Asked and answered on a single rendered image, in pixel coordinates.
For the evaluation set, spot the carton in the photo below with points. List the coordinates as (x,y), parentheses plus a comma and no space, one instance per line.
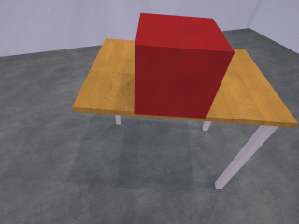
(180,62)

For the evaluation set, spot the table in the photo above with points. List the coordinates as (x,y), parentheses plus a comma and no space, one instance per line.
(244,97)

